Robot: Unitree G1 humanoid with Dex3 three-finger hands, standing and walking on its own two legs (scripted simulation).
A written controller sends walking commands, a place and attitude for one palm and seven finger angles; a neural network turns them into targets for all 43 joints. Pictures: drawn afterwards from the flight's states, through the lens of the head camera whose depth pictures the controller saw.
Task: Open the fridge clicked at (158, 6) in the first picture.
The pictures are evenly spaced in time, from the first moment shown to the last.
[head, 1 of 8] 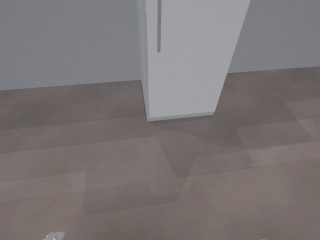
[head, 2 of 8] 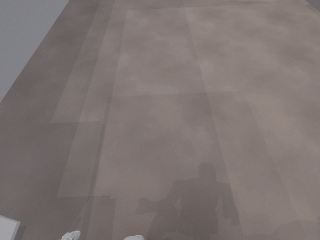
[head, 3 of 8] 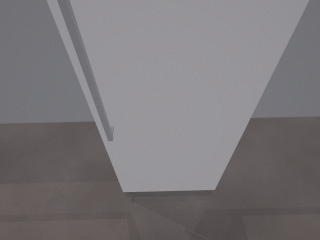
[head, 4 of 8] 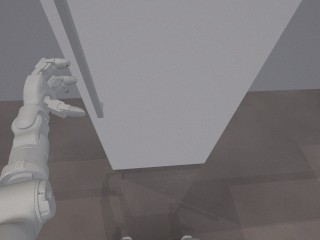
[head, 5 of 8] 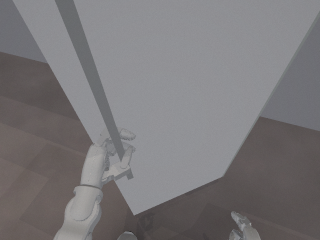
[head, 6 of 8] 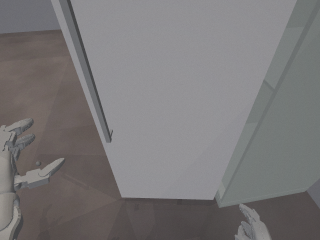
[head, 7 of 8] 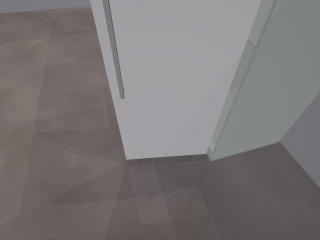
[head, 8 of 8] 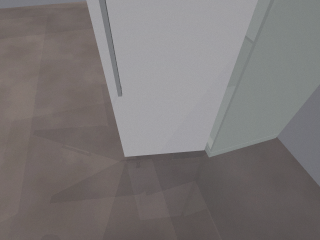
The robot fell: no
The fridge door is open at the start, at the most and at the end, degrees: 0 84 78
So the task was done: yes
